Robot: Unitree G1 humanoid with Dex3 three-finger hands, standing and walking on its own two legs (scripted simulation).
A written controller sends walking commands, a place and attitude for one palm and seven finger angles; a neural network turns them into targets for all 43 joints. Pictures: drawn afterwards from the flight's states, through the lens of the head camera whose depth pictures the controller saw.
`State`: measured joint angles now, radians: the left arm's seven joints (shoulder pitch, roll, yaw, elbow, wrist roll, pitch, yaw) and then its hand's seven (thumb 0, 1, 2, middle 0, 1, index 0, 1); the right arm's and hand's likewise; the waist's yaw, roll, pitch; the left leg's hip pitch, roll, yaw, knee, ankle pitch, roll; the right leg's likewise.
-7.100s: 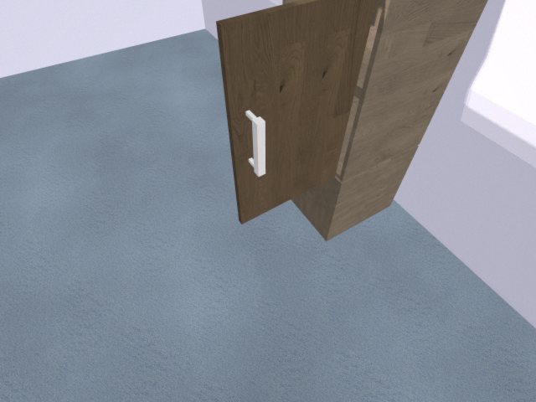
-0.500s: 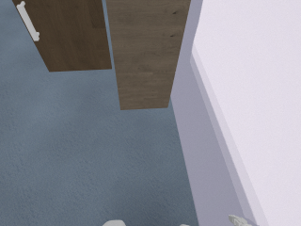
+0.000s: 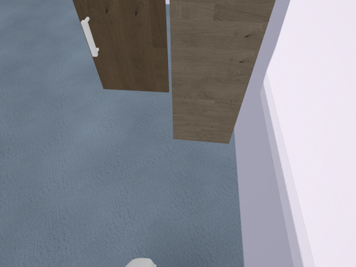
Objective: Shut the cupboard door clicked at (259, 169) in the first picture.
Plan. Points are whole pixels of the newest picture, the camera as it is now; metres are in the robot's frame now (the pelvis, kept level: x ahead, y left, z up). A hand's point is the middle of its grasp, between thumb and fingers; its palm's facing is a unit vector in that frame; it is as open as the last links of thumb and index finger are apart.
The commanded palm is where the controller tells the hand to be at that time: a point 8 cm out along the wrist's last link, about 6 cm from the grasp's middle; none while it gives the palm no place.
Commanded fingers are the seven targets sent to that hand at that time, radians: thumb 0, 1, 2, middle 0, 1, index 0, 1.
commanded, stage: take the last steps up to it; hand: left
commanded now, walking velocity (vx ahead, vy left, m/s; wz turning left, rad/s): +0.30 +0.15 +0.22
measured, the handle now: (91, 37) +0.99 +0.49 -0.03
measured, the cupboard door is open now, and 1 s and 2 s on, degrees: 92 92 92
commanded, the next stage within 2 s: come to a stop and stand still in 1.28 s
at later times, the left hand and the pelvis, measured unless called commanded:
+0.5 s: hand (91, 230) +0.21 +0.26 -0.16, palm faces +0.07 -0.97 -0.23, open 7.4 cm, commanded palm none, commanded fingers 0.00 0.90 0.90 -0.20 -0.30 -0.20 -0.30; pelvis +0.12 +0.06 -0.01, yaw +3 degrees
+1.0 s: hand (77, 228) +0.22 +0.32 -0.19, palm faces +0.20 -0.96 -0.20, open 7.3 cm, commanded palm none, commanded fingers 0.00 0.90 0.90 -0.20 -0.30 -0.20 -0.30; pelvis +0.31 +0.14 -0.02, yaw +5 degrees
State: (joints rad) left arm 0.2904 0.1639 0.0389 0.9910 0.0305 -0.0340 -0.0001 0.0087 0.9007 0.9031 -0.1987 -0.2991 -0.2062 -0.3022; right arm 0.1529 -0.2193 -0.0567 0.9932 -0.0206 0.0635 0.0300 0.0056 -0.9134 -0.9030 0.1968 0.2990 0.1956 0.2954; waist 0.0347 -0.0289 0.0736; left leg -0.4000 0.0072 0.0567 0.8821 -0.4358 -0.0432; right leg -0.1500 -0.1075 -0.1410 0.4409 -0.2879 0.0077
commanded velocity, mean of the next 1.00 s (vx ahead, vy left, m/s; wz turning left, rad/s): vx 0.30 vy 0.15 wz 0.05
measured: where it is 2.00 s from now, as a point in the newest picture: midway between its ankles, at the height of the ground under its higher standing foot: (152, 207)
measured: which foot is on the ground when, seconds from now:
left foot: up 0.00-0.14, down 0.16-0.56, up 0.58-0.96, down 0.98-1.00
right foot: down 0.00-0.16, up 0.18-0.54, down 0.56-0.96, up 0.98-1.00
